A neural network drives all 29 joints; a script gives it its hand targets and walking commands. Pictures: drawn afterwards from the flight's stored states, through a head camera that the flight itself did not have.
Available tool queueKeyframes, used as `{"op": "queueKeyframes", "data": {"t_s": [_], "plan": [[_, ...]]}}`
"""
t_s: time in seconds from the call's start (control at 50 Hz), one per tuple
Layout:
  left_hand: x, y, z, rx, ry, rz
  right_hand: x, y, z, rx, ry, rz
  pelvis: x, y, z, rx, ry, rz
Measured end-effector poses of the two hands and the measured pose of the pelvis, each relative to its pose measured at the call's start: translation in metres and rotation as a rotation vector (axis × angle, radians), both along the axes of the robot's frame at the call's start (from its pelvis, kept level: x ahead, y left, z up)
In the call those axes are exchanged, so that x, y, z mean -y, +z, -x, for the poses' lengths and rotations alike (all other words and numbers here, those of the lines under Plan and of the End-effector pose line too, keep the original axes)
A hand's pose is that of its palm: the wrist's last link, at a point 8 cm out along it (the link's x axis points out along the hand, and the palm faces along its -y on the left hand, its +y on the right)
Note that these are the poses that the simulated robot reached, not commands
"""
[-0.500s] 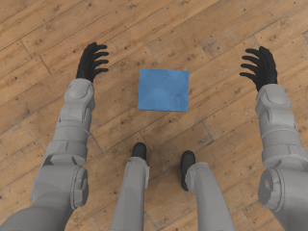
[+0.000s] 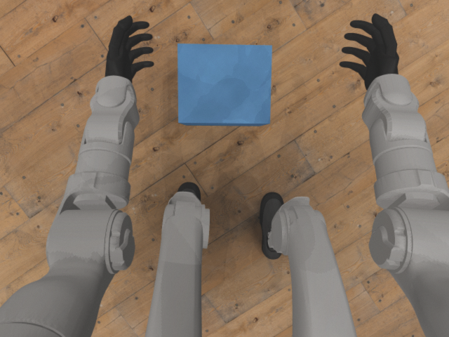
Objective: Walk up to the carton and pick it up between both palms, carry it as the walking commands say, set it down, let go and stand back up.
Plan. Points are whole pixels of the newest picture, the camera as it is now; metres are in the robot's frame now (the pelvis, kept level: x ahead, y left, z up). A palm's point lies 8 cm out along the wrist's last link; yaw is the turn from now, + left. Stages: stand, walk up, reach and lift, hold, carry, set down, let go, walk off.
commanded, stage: reach and lift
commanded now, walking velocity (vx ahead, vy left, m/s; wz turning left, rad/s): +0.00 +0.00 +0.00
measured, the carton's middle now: (223, 90) +0.51 +0.07 -0.46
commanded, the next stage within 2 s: none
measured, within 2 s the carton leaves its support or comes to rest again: neither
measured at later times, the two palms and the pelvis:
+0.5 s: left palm (149, 91) +0.46 +0.22 -0.30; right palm (326, 97) +0.49 -0.14 -0.30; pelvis -0.03 -0.01 -0.10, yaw -2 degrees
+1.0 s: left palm (154, 99) +0.45 +0.23 -0.38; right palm (314, 102) +0.49 -0.15 -0.38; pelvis -0.04 -0.01 -0.15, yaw -1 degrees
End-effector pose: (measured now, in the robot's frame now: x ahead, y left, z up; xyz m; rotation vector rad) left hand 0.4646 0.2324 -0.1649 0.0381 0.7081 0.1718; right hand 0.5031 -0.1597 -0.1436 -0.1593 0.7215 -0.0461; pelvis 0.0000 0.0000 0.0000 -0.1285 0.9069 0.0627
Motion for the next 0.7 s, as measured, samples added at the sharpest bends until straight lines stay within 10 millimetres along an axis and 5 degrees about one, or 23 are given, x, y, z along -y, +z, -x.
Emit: {"op": "queueKeyframes", "data": {"t_s": [0.32, 0.7], "plan": [[0.006, -0.094, 0.004, -0.033, 0.025, -0.007, -0.014, -0.102, 0.009, -0.043, 0.004, -0.014, 0.005, -0.069, 0.018, 0.033, -0.031, -0.005], [0.009, -0.194, 0.008, -0.067, 0.054, 0.005, -0.016, -0.206, 0.02, -0.089, 0.019, -0.019, 0.007, -0.129, 0.04, 0.185, -0.053, -0.023]]}}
